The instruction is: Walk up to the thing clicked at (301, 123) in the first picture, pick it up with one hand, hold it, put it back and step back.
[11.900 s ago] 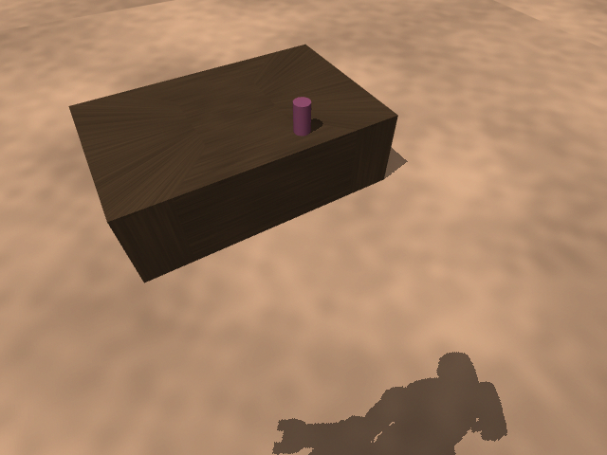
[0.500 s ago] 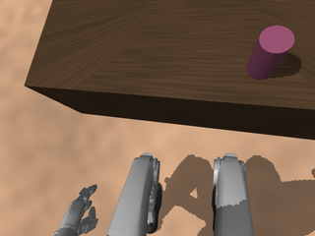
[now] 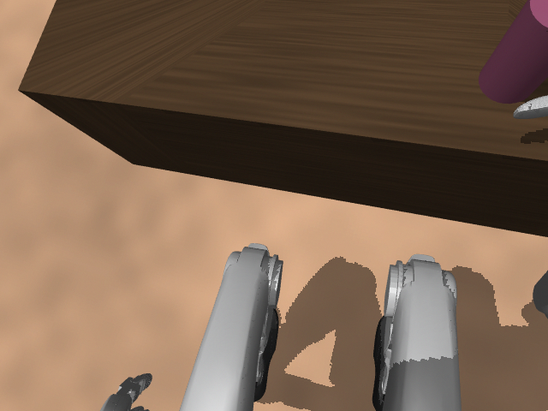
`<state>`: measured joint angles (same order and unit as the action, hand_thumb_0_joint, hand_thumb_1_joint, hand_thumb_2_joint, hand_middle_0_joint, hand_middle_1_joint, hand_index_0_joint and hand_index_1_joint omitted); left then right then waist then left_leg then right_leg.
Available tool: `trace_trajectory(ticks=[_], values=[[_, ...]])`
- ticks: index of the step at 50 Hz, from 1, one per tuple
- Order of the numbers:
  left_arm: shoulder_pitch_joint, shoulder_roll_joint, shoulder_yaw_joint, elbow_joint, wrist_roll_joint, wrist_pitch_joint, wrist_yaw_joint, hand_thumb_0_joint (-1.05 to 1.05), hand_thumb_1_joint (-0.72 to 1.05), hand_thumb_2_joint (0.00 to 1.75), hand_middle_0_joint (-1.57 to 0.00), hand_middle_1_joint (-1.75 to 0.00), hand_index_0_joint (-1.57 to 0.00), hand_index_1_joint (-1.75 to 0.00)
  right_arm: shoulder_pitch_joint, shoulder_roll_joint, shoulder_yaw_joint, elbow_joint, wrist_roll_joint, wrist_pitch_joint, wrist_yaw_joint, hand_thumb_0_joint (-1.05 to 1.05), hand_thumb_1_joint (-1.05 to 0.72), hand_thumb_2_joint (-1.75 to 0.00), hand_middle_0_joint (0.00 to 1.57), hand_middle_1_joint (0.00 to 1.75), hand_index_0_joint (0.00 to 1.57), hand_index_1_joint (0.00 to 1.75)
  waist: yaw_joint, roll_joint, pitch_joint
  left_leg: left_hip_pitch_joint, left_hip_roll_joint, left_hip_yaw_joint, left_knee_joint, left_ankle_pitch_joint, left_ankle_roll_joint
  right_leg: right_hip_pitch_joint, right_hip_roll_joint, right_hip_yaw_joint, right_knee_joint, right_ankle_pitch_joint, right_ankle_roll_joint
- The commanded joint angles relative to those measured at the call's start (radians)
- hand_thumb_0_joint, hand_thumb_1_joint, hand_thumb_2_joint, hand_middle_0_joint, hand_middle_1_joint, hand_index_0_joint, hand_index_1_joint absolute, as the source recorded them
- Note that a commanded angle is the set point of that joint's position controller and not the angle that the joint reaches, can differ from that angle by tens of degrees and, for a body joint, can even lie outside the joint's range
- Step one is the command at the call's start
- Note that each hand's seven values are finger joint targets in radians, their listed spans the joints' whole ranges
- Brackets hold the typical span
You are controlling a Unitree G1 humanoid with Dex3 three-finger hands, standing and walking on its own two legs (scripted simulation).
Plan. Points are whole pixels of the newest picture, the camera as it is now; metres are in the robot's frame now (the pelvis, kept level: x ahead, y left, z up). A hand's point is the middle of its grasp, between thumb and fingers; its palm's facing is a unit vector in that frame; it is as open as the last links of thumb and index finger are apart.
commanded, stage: close in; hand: right
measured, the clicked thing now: (533, 48) +0.55 -0.26 +0.01
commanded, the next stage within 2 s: rest palm in 0.10 s
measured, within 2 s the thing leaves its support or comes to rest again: leaves its support in 1.66 s
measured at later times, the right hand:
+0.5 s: hand (532, 58) +0.54 -0.26 +0.01, palm faces +0.19 +0.98 -0.02, open 16.0 cm
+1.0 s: hand (529, 40) +0.56 -0.26 +0.02, palm faces +0.19 +0.98 -0.02, open 13.1 cm
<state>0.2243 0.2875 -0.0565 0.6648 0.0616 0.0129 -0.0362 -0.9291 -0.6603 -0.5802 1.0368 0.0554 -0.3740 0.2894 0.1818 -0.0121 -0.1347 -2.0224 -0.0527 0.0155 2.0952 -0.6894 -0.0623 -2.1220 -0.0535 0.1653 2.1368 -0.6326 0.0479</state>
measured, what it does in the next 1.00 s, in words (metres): stands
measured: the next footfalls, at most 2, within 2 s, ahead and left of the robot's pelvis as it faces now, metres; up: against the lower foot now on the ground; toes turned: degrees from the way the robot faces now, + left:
none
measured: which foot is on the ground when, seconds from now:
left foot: down 0.00-1.00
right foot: down 0.00-1.00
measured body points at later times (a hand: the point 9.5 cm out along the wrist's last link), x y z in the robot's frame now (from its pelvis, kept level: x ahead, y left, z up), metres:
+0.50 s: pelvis +0.01 +0.01 -0.01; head +0.23 -0.04 +0.38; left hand +0.09 +0.28 -0.13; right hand +0.52 -0.31 +0.02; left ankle +0.09 +0.14 -0.38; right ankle +0.09 -0.15 -0.38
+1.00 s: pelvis +0.00 +0.00 -0.01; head +0.23 -0.05 +0.37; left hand +0.06 +0.27 -0.12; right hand +0.54 -0.31 +0.02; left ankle +0.09 +0.14 -0.38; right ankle +0.09 -0.15 -0.38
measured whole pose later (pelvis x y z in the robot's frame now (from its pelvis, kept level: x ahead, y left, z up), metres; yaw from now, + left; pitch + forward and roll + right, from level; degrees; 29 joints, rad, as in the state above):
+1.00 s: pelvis +0.00 +0.00 -0.01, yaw +0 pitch +35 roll +7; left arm 0.21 0.28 -0.07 0.64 0.08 0.06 -0.04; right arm -1.04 -0.62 -0.48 1.04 0.03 -0.36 0.17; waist 0.19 -0.01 -0.10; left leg -2.05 -0.05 0.01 2.14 -0.71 -0.07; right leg -2.15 -0.05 0.17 2.17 -0.64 0.05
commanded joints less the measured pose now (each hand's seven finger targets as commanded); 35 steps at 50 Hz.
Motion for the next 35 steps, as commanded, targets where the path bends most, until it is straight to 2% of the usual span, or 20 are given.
trace_trajectory(ticks=[1,2,4,7,8,10,11,13,15,20,21,22,24,25,27,28,29,31,32,35], values=[[0.149,0.218,0.076,-0.050,0.005,-0.007,0.017,0.00,0.90,0.90,-0.19,-0.30,-0.19,-0.30,-0.338,-0.249,-0.003,-0.166,0.022,-0.058,-0.017,0.00,0.33,0.00,0.10,0.01,0.07,0.01,-0.005,-0.202,-0.576,0.266,-0.002,0.089,-0.244,0.133,0.091,0.475,-0.001,-0.099,-0.235,0.050,-0.078],[0.154,0.219,0.080,-0.045,0.007,-0.007,0.014,0.00,0.90,0.90,-0.19,-0.30,-0.19,-0.30,-0.293,-0.213,0.011,-0.126,0.025,-0.054,-0.015,0.00,0.33,0.00,0.10,0.01,0.07,0.01,-0.005,-0.186,-0.553,0.267,-0.004,0.090,-0.246,0.135,0.091,0.454,-0.001,-0.097,-0.232,0.053,-0.080],[0.147,0.215,0.073,-0.066,0.009,-0.006,0.011,0.00,0.90,0.90,-0.19,-0.30,-0.19,-0.30,-0.307,-0.250,-0.010,-0.169,0.020,-0.070,-0.023,0.00,0.30,0.00,0.11,0.01,0.07,0.01,-0.012,-0.169,-0.583,0.315,-0.002,0.083,-0.239,0.191,0.088,0.446,-0.001,-0.101,-0.213,0.105,-0.083],[0.142,0.217,0.074,-0.076,0.014,0.002,0.003,0.00,0.90,0.90,-0.19,-0.30,-0.19,-0.30,-0.314,-0.210,0.007,-0.189,0.021,-0.082,-0.029,0.00,0.27,-0.01,0.11,0.01,0.07,0.01,-0.013,-0.190,-0.611,0.297,0.000,0.087,-0.211,0.223,0.090,0.484,-0.001,-0.097,-0.208,0.148,-0.078],[0.146,0.216,0.077,-0.073,0.013,0.005,0.004,0.00,0.91,0.90,-0.19,-0.30,-0.20,-0.30,-0.336,-0.212,0.009,-0.204,0.022,-0.089,-0.031,0.00,0.27,-0.01,0.11,0.01,0.07,0.01,-0.005,-0.192,-0.615,0.301,-0.001,0.089,-0.213,0.224,0.090,0.480,-0.003,-0.095,-0.205,0.145,-0.080],[0.150,0.218,0.084,-0.073,0.017,0.008,0.003,0.00,0.90,0.90,-0.19,-0.30,-0.19,-0.30,-0.361,-0.242,-0.006,-0.260,0.016,-0.095,-0.043,0.00,0.27,-0.01,0.11,0.01,0.07,0.01,-0.021,-0.213,-0.689,0.341,0.000,0.079,-0.214,0.251,0.088,0.510,-0.003,-0.103,-0.196,0.170,-0.078],[0.148,0.211,0.079,-0.078,0.017,0.010,0.002,0.00,0.86,0.93,-0.19,-0.28,-0.17,-0.30,-0.385,-0.217,0.009,-0.274,0.019,-0.099,-0.046,0.00,0.22,-0.05,0.10,0.02,0.07,0.02,-0.010,-0.199,-0.695,0.348,0.001,0.081,-0.214,0.253,0.086,0.510,-0.003,-0.102,-0.195,0.171,-0.077],[0.154,0.221,0.097,-0.065,0.020,0.014,0.005,0.00,0.85,0.93,-0.19,-0.28,-0.17,-0.30,-0.373,-0.228,0.005,-0.278,0.013,-0.094,-0.055,0.00,0.20,-0.06,0.10,0.02,0.07,0.03,-0.016,-0.198,-0.706,0.364,0.000,0.074,-0.223,0.248,0.083,0.501,-0.005,-0.110,-0.189,0.159,-0.077],[0.140,0.210,0.084,-0.070,0.019,0.018,0.006,0.00,0.85,0.94,-0.19,-0.28,-0.17,-0.30,-0.417,-0.223,0.013,-0.316,0.011,-0.100,-0.063,0.00,0.18,-0.06,0.10,0.03,0.07,0.03,-0.017,-0.228,-0.730,0.350,0.001,0.076,-0.207,0.243,0.088,0.534,-0.005,-0.108,-0.199,0.162,-0.072],[0.142,0.203,0.083,-0.049,0.024,0.027,0.010,0.00,0.85,0.94,-0.19,-0.28,-0.17,-0.30,-0.405,-0.183,0.041,-0.292,0.007,-0.083,-0.070,0.00,0.19,-0.07,0.12,0.04,0.08,0.04,0.003,-0.209,-0.716,0.365,-0.001,0.078,-0.210,0.273,0.084,0.519,-0.007,-0.108,-0.178,0.184,-0.073],[0.150,0.212,0.090,-0.032,0.023,0.030,0.012,0.00,0.85,0.94,-0.19,-0.28,-0.17,-0.30,-0.380,-0.193,0.028,-0.269,0.007,-0.074,-0.072,0.00,0.19,-0.06,0.13,0.04,0.10,0.04,-0.010,-0.210,-0.708,0.349,-0.001,0.079,-0.206,0.259,0.086,0.526,-0.008,-0.106,-0.183,0.176,-0.071],[0.139,0.202,0.081,-0.047,0.023,0.031,0.011,0.00,0.85,0.94,-0.19,-0.28,-0.17,-0.30,-0.382,-0.180,0.044,-0.284,0.007,-0.070,-0.070,0.00,0.21,-0.06,0.13,0.04,0.09,0.04,-0.005,-0.214,-0.711,0.347,-0.002,0.081,-0.203,0.277,0.088,0.531,-0.008,-0.105,-0.179,0.198,-0.070],[0.146,0.206,0.085,-0.043,0.021,0.034,0.011,0.00,0.85,0.94,-0.19,-0.29,-0.18,-0.30,-0.374,-0.175,0.044,-0.255,0.006,-0.063,-0.074,0.00,0.20,-0.05,0.13,0.04,0.10,0.04,0.001,-0.189,-0.694,0.340,-0.004,0.085,-0.204,0.260,0.087,0.505,-0.008,-0.100,-0.177,0.180,-0.073],[0.128,0.203,0.079,-0.054,0.021,0.033,0.011,0.00,0.89,0.91,-0.20,-0.30,-0.19,-0.30,-0.384,-0.176,0.051,-0.264,0.006,-0.064,-0.075,0.00,0.21,0.00,0.21,0.04,0.18,0.04,-0.003,-0.184,-0.673,0.330,-0.003,0.082,-0.211,0.231,0.088,0.482,-0.006,-0.104,-0.177,0.149,-0.074],[0.136,0.203,0.075,-0.044,0.022,0.035,0.011,0.00,0.89,0.91,-0.20,-0.30,-0.19,-0.31,-0.389,-0.185,0.049,-0.236,0.005,-0.062,-0.075,0.00,0.20,-0.02,0.30,0.09,0.26,0.09,0.013,-0.155,-0.631,0.334,-0.004,0.086,-0.221,0.210,0.083,0.438,-0.004,-0.103,-0.174,0.118,-0.080],[0.144,0.222,0.091,-0.028,0.021,0.036,0.014,0.00,0.90,0.91,-0.20,-0.30,-0.20,-0.30,-0.350,-0.186,0.046,-0.182,0.006,-0.053,-0.075,0.00,0.22,-0.02,0.31,0.09,0.27,0.09,0.005,-0.151,-0.618,0.319,-0.006,0.086,-0.222,0.190,0.085,0.436,-0.005,-0.104,-0.178,0.099,-0.079],[0.120,0.200,0.070,-0.063,0.021,0.034,0.012,0.00,0.90,0.90,-0.20,-0.30,-0.20,-0.30,-0.443,-0.195,0.055,-0.288,0.008,-0.069,-0.076,0.00,0.22,-0.01,0.32,0.09,0.28,0.09,0.006,-0.171,-0.648,0.316,-0.004,0.082,-0.217,0.187,0.086,0.440,-0.003,-0.106,-0.176,0.098,-0.080],[0.127,0.201,0.071,-0.058,0.021,0.039,0.011,0.00,0.90,0.90,-0.20,-0.30,-0.20,-0.30,-0.438,-0.205,0.052,-0.255,0.005,-0.066,-0.081,0.00,0.23,0.00,0.36,0.11,0.32,0.11,0.001,-0.184,-0.655,0.318,-0.006,0.084,-0.212,0.179,0.089,0.448,-0.003,-0.105,-0.186,0.094,-0.079],[0.140,0.200,0.071,-0.035,0.023,0.041,0.012,0.00,0.90,0.90,-0.20,-0.30,-0.20,-0.30,-0.435,-0.176,0.069,-0.204,0.001,-0.062,-0.082,0.00,0.23,-0.01,0.37,0.12,0.33,0.12,0.015,-0.177,-0.618,0.300,-0.006,0.089,-0.218,0.165,0.088,0.442,-0.002,-0.102,-0.184,0.078,-0.079],[0.136,0.205,0.069,-0.053,0.021,0.037,0.011,0.00,0.90,0.91,-0.20,-0.30,-0.20,-0.30,-0.472,-0.187,0.071,-0.226,0.000,-0.064,-0.091,0.00,0.22,-0.03,0.41,0.15,0.37,0.15,0.011,-0.195,-0.649,0.292,-0.006,0.088,-0.207,0.156,0.091,0.454,-0.001,-0.102,-0.189,0.069,-0.077]])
